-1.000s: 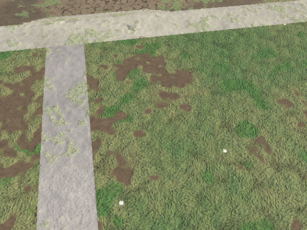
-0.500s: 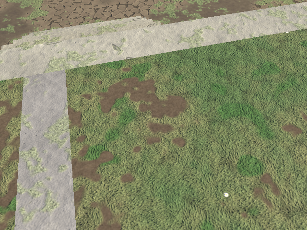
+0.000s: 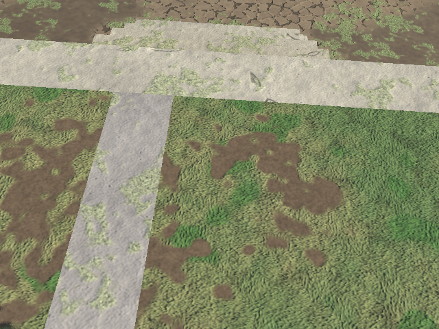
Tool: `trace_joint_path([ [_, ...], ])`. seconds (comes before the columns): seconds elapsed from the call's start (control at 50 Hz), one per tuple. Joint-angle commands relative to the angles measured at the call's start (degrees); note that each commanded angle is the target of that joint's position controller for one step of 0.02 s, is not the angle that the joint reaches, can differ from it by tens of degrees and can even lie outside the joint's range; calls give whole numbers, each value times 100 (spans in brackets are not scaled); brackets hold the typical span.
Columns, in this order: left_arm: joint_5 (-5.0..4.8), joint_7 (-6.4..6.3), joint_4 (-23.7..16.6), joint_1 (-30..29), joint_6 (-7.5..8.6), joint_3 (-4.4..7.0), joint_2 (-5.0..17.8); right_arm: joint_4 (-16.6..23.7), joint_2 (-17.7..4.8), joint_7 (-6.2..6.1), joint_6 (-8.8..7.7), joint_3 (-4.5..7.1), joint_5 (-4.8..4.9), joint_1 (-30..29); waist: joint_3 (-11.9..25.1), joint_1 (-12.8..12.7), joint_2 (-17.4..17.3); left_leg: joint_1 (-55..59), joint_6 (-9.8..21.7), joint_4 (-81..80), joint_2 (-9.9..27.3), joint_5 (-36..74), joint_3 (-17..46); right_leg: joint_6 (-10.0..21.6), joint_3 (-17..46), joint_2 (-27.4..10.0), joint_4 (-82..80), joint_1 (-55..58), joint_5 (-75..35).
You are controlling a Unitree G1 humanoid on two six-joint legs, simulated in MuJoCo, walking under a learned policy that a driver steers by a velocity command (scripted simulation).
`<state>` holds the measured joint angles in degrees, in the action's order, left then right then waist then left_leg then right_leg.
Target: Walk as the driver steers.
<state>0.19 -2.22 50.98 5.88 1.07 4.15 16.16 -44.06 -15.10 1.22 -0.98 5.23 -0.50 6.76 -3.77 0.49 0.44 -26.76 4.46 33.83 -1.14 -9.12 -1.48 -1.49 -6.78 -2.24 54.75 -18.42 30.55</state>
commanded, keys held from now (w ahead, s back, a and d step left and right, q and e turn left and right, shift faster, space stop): q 0.12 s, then w+q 0.56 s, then w+e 0.32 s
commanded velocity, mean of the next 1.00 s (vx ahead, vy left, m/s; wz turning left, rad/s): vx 0.34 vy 0.00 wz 0.41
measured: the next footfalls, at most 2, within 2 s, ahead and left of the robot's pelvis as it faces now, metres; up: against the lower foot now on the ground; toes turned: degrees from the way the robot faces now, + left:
right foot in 0.38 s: +0.13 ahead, -0.14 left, +0.00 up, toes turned +17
left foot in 0.84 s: +0.29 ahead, +0.25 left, +0.00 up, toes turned +29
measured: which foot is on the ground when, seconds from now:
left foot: down 0.00-0.38, up 0.40-0.82, down 0.84-1.00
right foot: up 0.00-0.36, down 0.38-0.84, up 0.86-1.00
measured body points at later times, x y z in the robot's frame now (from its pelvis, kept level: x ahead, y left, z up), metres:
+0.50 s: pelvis +0.09 -0.03 +0.02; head +0.10 -0.05 +0.47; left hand +0.06 +0.27 -0.09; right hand +0.33 -0.24 -0.08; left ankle +0.09 +0.10 -0.66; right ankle +0.09 -0.15 -0.72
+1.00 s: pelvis +0.27 +0.13 +0.01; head +0.30 +0.15 +0.46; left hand +0.18 +0.40 -0.12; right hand +0.51 -0.04 -0.08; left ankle +0.25 +0.23 -0.72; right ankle +0.27 -0.06 -0.62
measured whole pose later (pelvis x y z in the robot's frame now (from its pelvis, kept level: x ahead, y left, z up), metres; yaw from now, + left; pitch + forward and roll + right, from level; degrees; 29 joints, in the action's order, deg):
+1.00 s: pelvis +0.27 +0.13 +0.01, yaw +24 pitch +2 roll +1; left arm -2.0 0.0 50.8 19.2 3.9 3.8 17.0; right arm -39.8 -13.8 1.6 -4.0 3.4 -0.2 11.2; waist -1.9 -1.7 1.7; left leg -17.4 2.1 27.4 0.2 -12.1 -5.8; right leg 0.4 2.7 -6.3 68.9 -27.0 19.4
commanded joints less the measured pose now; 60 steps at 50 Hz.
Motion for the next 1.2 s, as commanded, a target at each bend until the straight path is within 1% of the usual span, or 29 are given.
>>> trace_joint_path([
  [0.02, -132, 117, -510, 60, 89, 91, 556, 403, -1057, -50, -69, 244, 46, 551, 1775, 139, -525, 2803, 1565, -1195, 1843, 2965, 2646, -7, 1150, 182, 2150, -2031, 373],
  [0.04, -60, 40, -435, -9, 46, 116, 552, 455, -940, -81, -44, 216, 131, 263, 1335, 16, -92, 2234, 1217, -1331, 1532, 2148, 2270, -32, 1103, 26, 1679, -2006, -58],
  [0.08, 38, -49, -470, -31, -58, 174, 644, 534, -863, -171, 36, 185, 104, 42, 1107, -154, -423, 1387, 1005, -1534, 1170, 1418, 2001, -78, 1033, 21, 1132, -1471, -568],
  [0.12, 11, -73, -464, 87, -80, 145, 492, 583, -934, -232, 57, 211, 35, 96, 1147, -184, -645, 1268, 986, -1579, 1030, 1387, 1947, -141, 1012, 148, 615, -1289, -757],
  [0.2, -15, -21, -587, -162, -8, 106, 455, 667, -1020, -348, 66, 235, 139, 183, 1183, -32, -934, 1164, 885, -2010, 903, -1637, 2406, -201, 1031, 212, -637, -1087, -1143],
  [0.3, -90, 133, -634, -117, 251, 127, 536, 741, -1050, -346, 81, 226, 126, 285, 1005, -5, -1053, 893, 793, -1994, 876, -2348, 2810, -41, 942, 385, -1735, -333, -1005],
  [0.34, -137, 180, -514, 292, 350, 150, 511, 806, -975, -345, 119, 188, 157, 144, 878, -275, -988, 488, 649, -1830, 695, -2604, 2834, 145, 844, 394, -2612, 442, -1361],
  [0.36, -135, 176, -371, 673, 378, 190, 564, 862, -864, -350, 139, 150, 164, 45, 777, -478, -872, 39, 456, -1590, 471, -2671, 2700, 268, 831, 266, -3188, 1074, -1564],
  [0.38, -72, 137, -199, 1305, 391, 279, 866, 960, -560, -350, 136, 67, 180, -72, 849, -677, -293, -866, 108, -460, 86, -2705, 2191, 511, 1568, -588, -3608, 2019, -1119],
  [0.4, 58, 114, -188, 1541, 366, 334, 1271, 1071, -160, -310, 75, -26, 242, 31, 883, -520, 973, -1923, -109, 1220, -624, -2374, 1015, 966, 3297, -1778, -4133, 2472, 307],
  [0.42, 211, 162, -316, 1214, 417, 371, 1376, 1311, -576, -253, -38, 47, 216, -187, 293, -386, 1330, -2706, -88, 1987, -195, -2026, 1152, 1419, 4468, -2310, -4521, 1859, 1243],
  [0.44, 111, 118, -487, 811, 449, 293, 1024, 1209, -847, -201, -73, 118, 183, -63, 34, -229, 1063, -2811, -122, 2417, 11, -1488, 1250, 1318, 3989, -2093, -4552, 1746, 1149],
  [0.46, 17, 85, -538, 637, 453, 232, 790, 1041, -886, -167, -72, 154, 155, 162, 19, -147, 933, -2747, -204, 2609, 69, -1081, 1163, 1064, 3358, -1768, -4537, 1781, 589],
  [0.52, 38, 59, -497, 891, 468, 158, 662, 977, -610, -86, -99, 109, 134, 120, 50, -272, 648, -2493, -381, 3096, 246, -227, 872, 815, 2001, -1348, -4616, 1636, -1024],
  [0.66, 51, 100, -416, 1453, 434, 160, 815, 1388, -300, 71, -104, -32, 199, -621, -130, -632, 658, -2088, -555, 1736, 499, 783, 353, 871, 517, -1219, -4642, 1677, -2570],
  [0.7, -11, 116, -334, 1696, 411, 164, 866, 1508, -148, 148, -128, -111, 197, -928, -255, -771, 577, -1752, -479, 1166, 486, 729, 142, 917, 395, -1314, -4677, 1656, -2643],
  [0.76, -186, 193, -161, 1894, 322, 170, 994, 1634, -140, 227, -183, -145, 208, -1095, -447, -644, 602, -1193, -218, 395, 334, 45, -162, 1027, 491, -1487, -4577, 1823, -3234],
  [0.8, -263, 207, -86, 1852, 272, 199, 1190, 1579, -405, 227, -242, -33, 170, -746, -159, -263, 804, -224, 19, -56, 27, -298, -351, 987, 484, -1537, -3936, 1961, -5239],
  [0.82, -284, 191, -39, 1762, 258, 188, 1228, 1352, -630, 198, -259, 100, 177, 65, 344, 274, 788, 938, 195, -451, -146, 68, -438, 868, 285, -1403, -3054, 1857, -6349],
  [0.84, -264, 178, -26, 1762, 294, 142, 1136, 1051, -955, 114, -240, 259, 160, 1038, 985, 763, 738, 2578, 344, -416, -42, 425, -267, 673, 142, -1161, -1890, 1108, -6275],
  [0.86, -21, 215, -266, 1713, 373, -37, 630, 851, -1526, -51, -178, 397, 67, 2139, 2097, 1068, -330, 4687, 707, -57, 1493, 868, 1446, 419, 120, -719, 237, -520, -3297],
  [0.88, -106, 281, -324, 2263, 510, -174, 137, 865, -1672, -57, -195, 314, -20, 2043, 3139, 579, -1577, 5509, 1455, -978, 2719, -7, 3978, 216, 1053, 142, 1814, -1908, 449],
  [0.9, -338, 271, -319, 1656, 560, 36, 793, 827, -1157, -29, -236, 201, -49, 1921, 2556, 821, -873, 4779, 1188, -1353, 2517, -206, 3589, 237, 1502, -64, 2293, -2312, 200],
  [0.92, -379, 257, -510, 1256, 544, 73, 828, 718, -929, -16, -275, 111, 20, 1595, 1559, 639, -887, 3950, 947, -1454, 2288, 52, 2592, 268, 1283, -284, 2211, -2623, -309],
  [0.94, -279, 213, -488, 1140, 501, 63, 709, 682, -698, 2, -313, 38, 64, 1187, 1117, 393, -576, 3125, 788, -1643, 2008, 260, 1977, 249, 1202, -515, 1919, -2416, -819],
  [0.96, -189, 195, -452, 1211, 421, 92, 645, 665, -510, 27, -356, -3, 62, 851, 787, 165, -723, 2487, 683, -1879, 1751, 339, 1422, 224, 1189, -645, 1665, -2139, -1209],
  [1.0, -221, 207, -346, 1540, 241, 68, 367, 573, -356, 31, -480, -2, 9, 553, 614, -131, -792, 1860, 628, -2327, 1593, 465, 869, 201, 1192, -739, 1572, -1665, -1690],
  [1.1, -181, 202, -595, 1018, 110, 67, 234, 234, -453, -90, -594, 58, -74, 618, 79, -196, -447, 1753, 602, -2646, 1539, 1271, -129, 96, 1388, -633, 692, -2278, -2623],
  [1.2, -121, 433, -993, -13, 172, -59, 100, 45, -777, -197, -537, 140, 13, 883, -244, 144, -187, 2181, 495, -2740, 1630, 1384, -757, 265, 837, -488, -1032, -2219, -3532],
])
Velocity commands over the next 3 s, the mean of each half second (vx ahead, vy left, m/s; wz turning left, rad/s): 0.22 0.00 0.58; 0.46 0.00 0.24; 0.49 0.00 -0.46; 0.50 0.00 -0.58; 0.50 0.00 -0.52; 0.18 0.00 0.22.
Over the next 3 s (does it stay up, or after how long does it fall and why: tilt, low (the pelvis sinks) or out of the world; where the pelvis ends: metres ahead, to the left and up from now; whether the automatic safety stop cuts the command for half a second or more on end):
stays up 1.27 0.05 0.02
